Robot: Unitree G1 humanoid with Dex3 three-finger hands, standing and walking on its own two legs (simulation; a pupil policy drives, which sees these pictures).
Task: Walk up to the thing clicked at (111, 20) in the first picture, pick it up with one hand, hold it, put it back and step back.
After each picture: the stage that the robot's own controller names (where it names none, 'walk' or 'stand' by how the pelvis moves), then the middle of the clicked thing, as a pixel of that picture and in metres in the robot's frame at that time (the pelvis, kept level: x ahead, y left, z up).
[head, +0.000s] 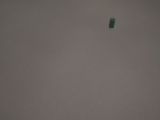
stand; (111, 23) +1.72 -0.40 -0.72
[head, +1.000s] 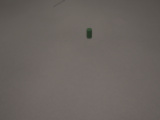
walk; (89, 33) +1.61 +0.03 -0.70
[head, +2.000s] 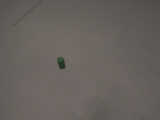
walk; (61, 63) +1.02 +0.30 -0.72
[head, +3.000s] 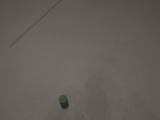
walk; (63, 102) +0.62 +0.23 -0.72
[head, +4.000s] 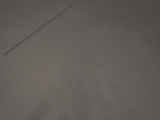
stand; out of the picture +0.41 +0.14 -0.70
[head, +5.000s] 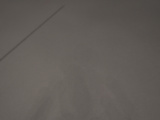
stand; out of the picture +0.37 +0.16 -0.72
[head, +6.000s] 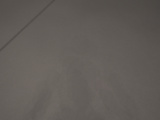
stand; out of the picture +0.37 +0.19 -0.72
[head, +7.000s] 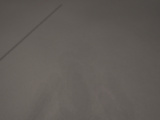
stand; out of the picture +0.34 +0.17 -0.73
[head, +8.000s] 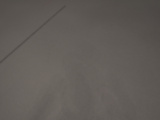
stand; out of the picture +0.35 +0.16 -0.73
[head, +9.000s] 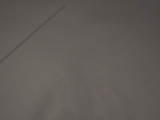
stand; out of the picture +0.35 +0.16 -0.73
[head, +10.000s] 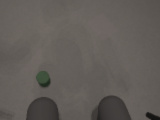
go down; (43, 79) +0.42 +0.16 -0.45
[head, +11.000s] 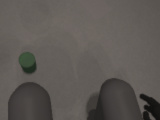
go down; (28, 63) +0.44 +0.19 -0.31
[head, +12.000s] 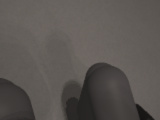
close in; out of the picture +0.43 +0.23 -0.23
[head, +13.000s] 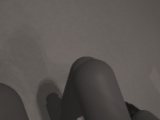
close; out of the picture +0.42 +0.25 -0.22
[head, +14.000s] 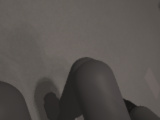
lift; out of the picture +0.40 +0.23 -0.23
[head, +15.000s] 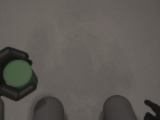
lift; (23, 77) +0.34 +0.19 -0.01
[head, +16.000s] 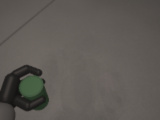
hold; (35, 94) +0.31 +0.16 +0.01
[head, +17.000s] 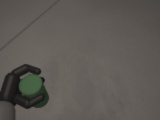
hold; (35, 92) +0.32 +0.17 +0.01
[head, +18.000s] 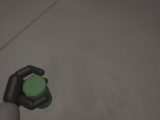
crouch; (39, 93) +0.32 +0.15 +0.01
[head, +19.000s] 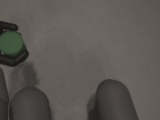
crouch; (14, 48) +0.45 +0.18 -0.08
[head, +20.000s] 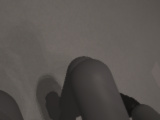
lower; out of the picture +0.43 +0.28 -0.22
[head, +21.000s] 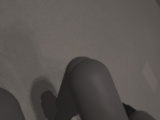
lower; out of the picture +0.43 +0.27 -0.24
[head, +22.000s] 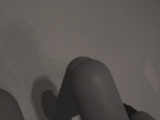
lower; out of the picture +0.43 +0.28 -0.24
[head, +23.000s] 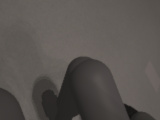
lower; out of the picture +0.43 +0.28 -0.23
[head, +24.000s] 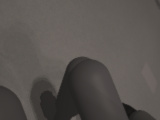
loosen; out of the picture +0.43 +0.25 -0.24
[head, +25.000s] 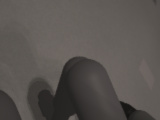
withdraw; out of the picture +0.43 +0.25 -0.24
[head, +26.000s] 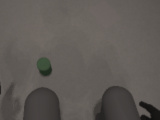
walk; (44, 67) +0.46 +0.17 -0.38
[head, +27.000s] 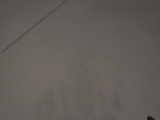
stand; out of the picture +0.38 +0.12 -0.66
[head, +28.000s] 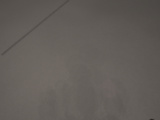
stand; out of the picture +0.39 +0.14 -0.67
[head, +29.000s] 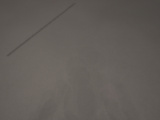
stand; out of the picture +0.40 +0.13 -0.70
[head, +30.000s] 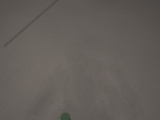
walk; (65, 119) +0.42 +0.13 -0.71
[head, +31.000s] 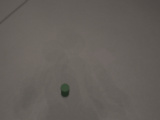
walk; (65, 90) +0.58 +0.08 -0.71
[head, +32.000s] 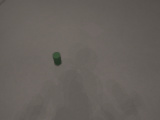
walk; (57, 58) +0.85 +0.22 -0.69
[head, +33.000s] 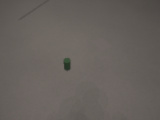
stand; (67, 64) +1.01 +0.15 -0.71
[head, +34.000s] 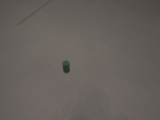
stand; (66, 66) +1.02 +0.15 -0.73
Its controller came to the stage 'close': yes
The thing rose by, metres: 0.72
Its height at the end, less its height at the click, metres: +0.00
